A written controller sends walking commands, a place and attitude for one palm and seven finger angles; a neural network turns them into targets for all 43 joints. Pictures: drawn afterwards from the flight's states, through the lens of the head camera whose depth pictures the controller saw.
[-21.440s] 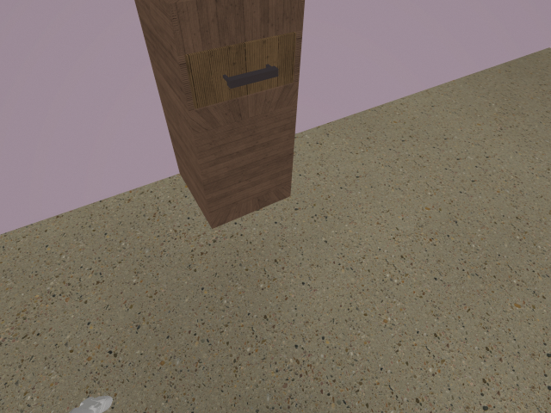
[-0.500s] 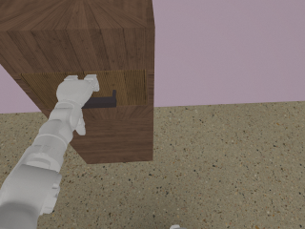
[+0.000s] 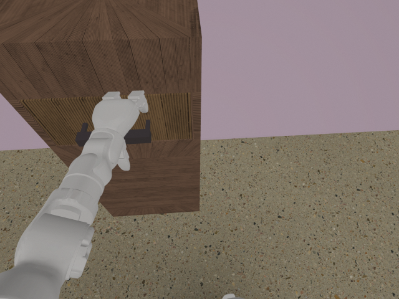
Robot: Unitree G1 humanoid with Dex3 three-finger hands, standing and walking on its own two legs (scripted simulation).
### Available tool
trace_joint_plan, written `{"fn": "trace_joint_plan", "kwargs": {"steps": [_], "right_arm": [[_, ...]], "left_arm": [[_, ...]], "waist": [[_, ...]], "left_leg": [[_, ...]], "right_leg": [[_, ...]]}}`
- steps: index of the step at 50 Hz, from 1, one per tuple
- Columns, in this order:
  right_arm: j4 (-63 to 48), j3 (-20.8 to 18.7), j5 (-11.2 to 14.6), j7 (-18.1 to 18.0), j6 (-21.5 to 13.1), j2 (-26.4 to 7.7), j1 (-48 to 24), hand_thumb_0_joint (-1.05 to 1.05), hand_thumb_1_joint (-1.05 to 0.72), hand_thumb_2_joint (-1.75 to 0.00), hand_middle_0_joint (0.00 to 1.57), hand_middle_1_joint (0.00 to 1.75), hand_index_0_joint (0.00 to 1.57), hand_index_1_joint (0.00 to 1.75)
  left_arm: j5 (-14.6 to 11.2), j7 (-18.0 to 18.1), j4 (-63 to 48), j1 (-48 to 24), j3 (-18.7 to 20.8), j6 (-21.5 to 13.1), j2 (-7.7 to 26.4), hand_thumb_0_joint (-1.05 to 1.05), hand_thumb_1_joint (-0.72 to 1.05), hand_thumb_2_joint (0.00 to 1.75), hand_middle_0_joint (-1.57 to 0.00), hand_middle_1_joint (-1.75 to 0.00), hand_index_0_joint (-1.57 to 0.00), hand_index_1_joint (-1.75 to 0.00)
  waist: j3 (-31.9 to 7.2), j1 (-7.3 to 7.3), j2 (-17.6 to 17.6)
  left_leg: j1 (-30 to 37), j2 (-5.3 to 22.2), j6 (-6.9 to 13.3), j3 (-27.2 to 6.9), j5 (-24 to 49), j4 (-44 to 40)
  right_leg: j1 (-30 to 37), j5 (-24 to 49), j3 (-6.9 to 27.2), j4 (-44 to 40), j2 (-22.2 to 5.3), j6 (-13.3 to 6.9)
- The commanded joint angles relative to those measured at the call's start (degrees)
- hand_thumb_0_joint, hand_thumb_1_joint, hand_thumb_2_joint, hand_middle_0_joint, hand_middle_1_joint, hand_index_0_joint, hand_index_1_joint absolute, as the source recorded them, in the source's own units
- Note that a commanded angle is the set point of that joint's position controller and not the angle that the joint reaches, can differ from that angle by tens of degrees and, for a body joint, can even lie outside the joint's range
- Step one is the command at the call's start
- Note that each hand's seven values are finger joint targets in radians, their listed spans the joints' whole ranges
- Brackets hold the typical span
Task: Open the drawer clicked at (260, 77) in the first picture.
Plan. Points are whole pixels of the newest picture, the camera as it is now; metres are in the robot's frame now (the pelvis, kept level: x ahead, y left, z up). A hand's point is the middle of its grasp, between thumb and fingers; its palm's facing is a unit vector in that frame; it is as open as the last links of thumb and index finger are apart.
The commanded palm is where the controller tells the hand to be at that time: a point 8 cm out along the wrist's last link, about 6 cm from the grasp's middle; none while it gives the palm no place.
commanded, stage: re-aim the fingers above the handle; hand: left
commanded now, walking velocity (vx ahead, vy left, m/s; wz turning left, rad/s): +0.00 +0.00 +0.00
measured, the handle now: (115, 131) +0.52 +0.20 -0.02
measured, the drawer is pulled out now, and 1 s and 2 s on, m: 0.00 0.00 0.00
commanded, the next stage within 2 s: lower the fingers behind the handle in 1.32 s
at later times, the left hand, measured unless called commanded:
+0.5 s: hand (124, 155) +0.41 +0.15 +0.02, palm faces -0.06 -0.11 -0.99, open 13.8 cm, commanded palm +0.40 +0.20 +0.10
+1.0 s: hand (134, 145) +0.43 +0.13 +0.04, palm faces +0.05 -0.13 -0.99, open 13.8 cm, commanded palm +0.40 +0.21 +0.10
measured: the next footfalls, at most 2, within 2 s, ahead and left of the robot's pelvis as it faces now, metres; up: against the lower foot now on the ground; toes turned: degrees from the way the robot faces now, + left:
none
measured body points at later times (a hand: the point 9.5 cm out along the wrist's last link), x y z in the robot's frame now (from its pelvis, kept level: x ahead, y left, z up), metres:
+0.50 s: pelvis +0.00 -0.01 +0.01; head +0.06 -0.02 +0.45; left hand +0.41 +0.16 +0.08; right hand +0.10 -0.28 -0.12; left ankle -0.05 +0.06 -0.71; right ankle +0.01 -0.09 -0.71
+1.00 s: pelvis +0.00 -0.01 +0.00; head +0.07 -0.02 +0.44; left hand +0.42 +0.13 +0.09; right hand +0.11 -0.27 -0.13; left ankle -0.05 +0.06 -0.71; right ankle +0.02 -0.09 -0.71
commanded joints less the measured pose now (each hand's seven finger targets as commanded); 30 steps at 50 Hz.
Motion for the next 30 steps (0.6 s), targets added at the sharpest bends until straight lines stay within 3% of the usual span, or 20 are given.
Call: {"fn": "trace_joint_plan", "kwargs": {"steps": [1,3,4,5,8,9,10,12,13,14,18,20,21,22,23,25,28,29,30], "right_arm": [[-5.02,-1.75,-0.63,-0.23,-0.88,-8.04,1.74,0.0,-0.9,-0.9,0.2,0.3,0.2,0.3],[-5.54,-1.84,-0.62,0.07,-0.74,-8.07,0.74,0.0,-0.9,-0.9,0.2,0.3,0.2,0.3],[-5.53,-2.0,-0.48,0.16,-0.72,-8.16,1.15,0.0,-0.9,-0.9,0.2,0.3,0.2,0.3],[-5.2,-2.18,-0.29,0.12,-0.63,-8.42,1.15,0.0,-0.9,-0.9,0.2,0.3,0.2,0.3],[-4.55,-3.33,0.3,-0.17,-0.95,-8.9,2.42,0.0,-0.9,-0.9,0.2,0.3,0.2,0.3],[-4.11,-3.53,0.82,-0.29,-0.93,-8.97,3.39,0.0,-0.9,-0.9,0.2,0.3,0.2,0.3],[-3.76,-3.76,1.2,-0.42,-1.02,-9.32,3.55,0.0,-0.9,-0.9,0.2,0.3,0.2,0.3],[-3.44,-4.27,1.66,-0.62,-1.56,-9.2,3.95,0.0,-0.9,-0.9,0.2,0.3,0.2,0.3],[-3.78,-4.52,1.79,-0.68,-1.88,-8.95,3.86,0.0,-0.9,-0.9,0.2,0.3,0.2,0.3],[-3.79,-4.39,1.74,-0.88,-1.98,-9.01,3.51,0.0,-0.9,-0.9,0.2,0.3,0.2,0.3],[-5.74,-3.46,1.36,-1.0,-1.29,-8.27,0.84,0.0,-0.9,-0.9,0.2,0.3,0.2,0.3],[-6.03,-3.06,1.3,-0.47,-0.96,-7.68,-0.5,0.0,-0.9,-0.9,0.2,0.3,0.2,0.3],[-6.02,-2.98,1.33,-0.31,-0.86,-7.58,-1.11,0.0,-0.9,-0.9,0.2,0.3,0.2,0.3],[-5.91,-2.86,1.17,-0.33,-0.9,-7.83,-1.46,0.0,-0.9,-0.9,0.2,0.3,0.2,0.3],[-6.04,-2.6,0.85,-0.59,-0.9,-8.03,-2.16,0.0,-0.9,-0.9,0.2,0.3,0.2,0.3],[-6.3,-2.15,0.44,-0.89,-1.3,-7.31,-3.65,0.0,-0.9,-0.9,0.2,0.3,0.2,0.3],[-6.36,-1.99,0.07,-1.17,-1.93,-6.71,-5.45,0.0,-0.9,-0.9,0.2,0.3,0.2,0.3],[-6.06,-2.03,0.29,-1.24,-2.01,-6.72,-5.6,0.0,-0.9,-0.9,0.2,0.3,0.2,0.3],[-5.76,-2.06,0.51,-1.28,-2.04,-6.72,-5.63,0.0,-0.9,-0.9,0.2,0.3,0.2,0.3]], "left_arm": [[2.31,9.34,-9.96,-19.62,13.37,1.84,25.47,0.0,-0.5,0.3,-0.3,-1.2,-0.3,-1.2],[3.0,11.85,-10.94,-20.33,13.97,3.92,26.06,0.0,-0.5,0.3,-0.3,-1.2,-0.3,-1.2],[3.19,12.76,-11.31,-22.42,12.71,4.81,25.45,0.0,-0.5,0.3,-0.3,-1.2,-0.3,-1.2],[3.22,13.35,-11.25,-23.24,13.35,5.99,26.59,0.0,-0.5,0.3,-0.3,-1.2,-0.3,-1.2],[1.47,10.64,-9.74,-24.9,8.5,8.53,21.19,0.0,-0.5,0.3,-0.3,-1.2,-0.3,-1.2],[0.53,9.27,-8.51,-23.34,8.02,9.0,20.5,0.0,-0.5,0.3,-0.3,-1.2,-0.3,-1.2],[-0.4,7.65,-9.16,-25.07,5.65,9.06,18.38,0.0,-0.5,0.3,-0.3,-1.2,-0.3,-1.2],[-2.37,3.7,-11.1,-26.89,-1.52,7.99,10.08,0.0,-0.5,0.3,-0.3,-1.2,-0.3,-1.2],[-3.09,1.54,-12.66,-24.77,-4.33,6.68,6.35,0.0,-0.5,0.3,-0.3,-1.2,-0.3,-1.2],[-3.54,-0.25,-12.76,-20.9,-5.18,5.55,5.22,0.0,-0.5,0.3,-0.3,-1.2,-0.3,-1.2],[-3.59,-3.06,-19.76,-8.69,-2.17,-0.33,7.84,0.0,-0.5,0.3,-0.3,-1.2,-0.3,-1.2],[-2.91,-1.04,-21.27,-7.07,-0.84,-2.2,7.82,0.0,-0.5,0.3,-0.3,-1.2,-0.3,-1.2],[-2.07,0.78,-20.95,-7.64,1.13,-2.54,9.65,0.0,-0.5,0.3,-0.3,-1.2,-0.3,-1.2],[-0.89,3.16,-21.71,-10.2,4.78,-2.74,13.99,0.0,-0.5,0.3,-0.3,-1.2,-0.3,-1.2],[0.32,5.82,-22.31,-12.19,9.65,-2.44,19.82,0.0,-0.5,0.3,-0.3,-1.2,-0.3,-1.2],[2.92,11.02,-23.25,-16.52,13.42,-0.24,24.53,0.0,-0.5,0.3,-0.3,-1.2,-0.3,-1.2],[3.86,15.46,-23.95,-20.16,13.4,3.64,25.05,0.0,-0.5,0.3,-0.3,-1.2,-0.3,-1.2],[3.54,15.74,-22.32,-19.09,13.18,5.16,25.18,0.0,-0.5,0.3,-0.3,-1.2,-0.3,-1.2],[2.69,15.11,-19.89,-18.2,11.48,6.8,23.2,0.0,-0.5,0.3,-0.3,-1.2,-0.3,-1.2]], "waist": [[-21.07,5.44,0.01],[-23.86,5.69,-0.07],[-24.82,4.54,-0.37],[-26.66,4.36,-0.73],[-30.51,1.4,-2.38],[-30.1,1.3,-3.33],[-29.12,-0.14,-3.8],[-26.09,-2.23,-3.45],[-25.87,-2.33,-3.8],[-23.73,-1.61,-2.98],[-20.68,2.51,-0.75],[-15.65,3.6,-1.03],[-13.37,3.87,-2.01],[-13.33,4.52,-1.35],[-13.75,5.65,-0.86],[-16.13,5.75,-0.2],[-22.86,5.6,1.5],[-24.85,5.43,1.31],[-25.31,4.77,0.83]], "left_leg": [[-0.22,2.5,-4.32,-1.61,28.03,-3.2],[-0.59,2.32,-4.3,-0.93,27.99,-3.07],[-0.1,2.47,-4.23,-0.83,27.63,-3.14],[0.59,2.55,-4.08,-0.58,27.82,-3.02],[5.54,3.32,-3.64,-0.44,30.2,-3.22],[6.54,3.45,-3.48,-0.41,30.42,-3.56],[8.19,3.68,-3.4,-0.82,30.44,-3.74],[12.06,3.81,-2.98,-1.38,29.59,-3.99],[14.16,3.99,-3.01,-1.97,31.29,-4.01],[14.88,3.96,-2.99,-2.22,31.15,-4.31],[14.04,3.39,-3.41,-2.78,32.98,-4.89],[11.12,3.37,-3.8,-2.74,30.43,-5.57],[9.11,3.22,-3.91,-2.75,27.4,-5.92],[7.41,3.1,-4.09,-2.71,25.36,-6.37],[4.78,2.63,-3.77,-2.27,23.19,-6.53],[2.18,2.09,-3.62,-1.68,20.34,-6.01],[3.39,1.88,-3.86,-0.74,21.3,-4.89],[4.16,1.83,-3.82,-0.43,22.01,-4.73],[5.04,1.94,-3.79,-0.23,22.23,-5.01]], "right_leg": [[20.12,19.22,1.65,0.85,-2.84,-1.05],[22.01,20.27,2.01,1.09,-2.92,-0.98],[22.13,20.63,1.95,0.96,-2.98,-0.7],[22.94,21.24,2.22,0.97,-2.96,-0.55],[24.19,23.46,1.85,-0.79,-3.07,0.3],[24.51,23.58,1.61,-1.39,-3.12,0.62],[23.4,23.24,1.51,-2.16,-3.09,0.87],[20.26,20.99,1.14,-4.33,-3.16,1.19],[19.47,20.3,1.07,-4.97,-3.13,1.13],[18.66,19.17,1.05,-5.47,-3.15,1.08],[19.8,19.19,1.36,-5.15,-3.21,0.16],[18.19,17.38,0.88,-4.54,-3.24,-0.31],[17.46,15.67,0.93,-4.38,-3.13,-0.61],[17.55,14.46,1.06,-3.73,-3.11,-0.98],[19.15,13.76,1.71,-3.16,-3.14,-1.24],[20.21,12.32,3.07,-2.09,-3.19,-1.32],[22.85,13.89,3.29,-0.95,-3.45,-1.01],[24.04,15.46,3.3,-0.86,-3.48,-0.69],[24.61,16.49,2.81,-1.29,-3.54,-0.33]]}}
